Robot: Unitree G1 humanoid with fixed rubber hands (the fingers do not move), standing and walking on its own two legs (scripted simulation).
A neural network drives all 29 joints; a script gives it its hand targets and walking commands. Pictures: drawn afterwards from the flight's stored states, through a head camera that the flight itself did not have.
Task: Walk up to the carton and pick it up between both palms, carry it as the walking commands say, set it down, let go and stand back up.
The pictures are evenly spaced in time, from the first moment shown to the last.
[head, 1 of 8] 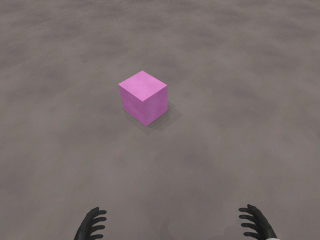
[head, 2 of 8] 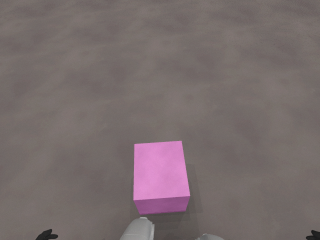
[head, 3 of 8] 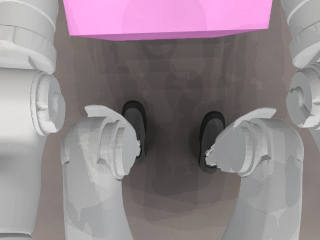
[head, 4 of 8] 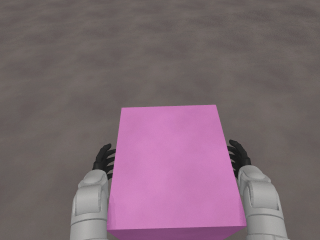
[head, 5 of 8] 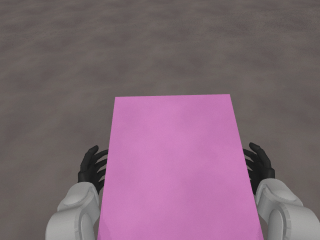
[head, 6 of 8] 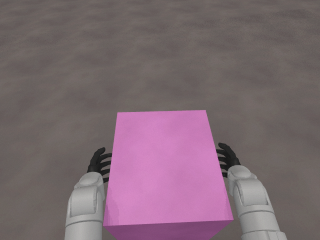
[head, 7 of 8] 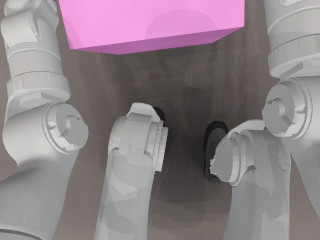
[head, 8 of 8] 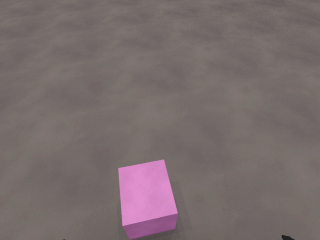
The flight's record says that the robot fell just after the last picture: no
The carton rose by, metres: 0.65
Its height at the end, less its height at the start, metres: +0.00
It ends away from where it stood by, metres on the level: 3.44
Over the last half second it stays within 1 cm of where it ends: yes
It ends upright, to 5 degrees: yes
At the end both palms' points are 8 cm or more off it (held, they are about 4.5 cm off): yes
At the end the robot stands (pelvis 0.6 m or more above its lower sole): yes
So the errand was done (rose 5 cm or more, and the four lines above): yes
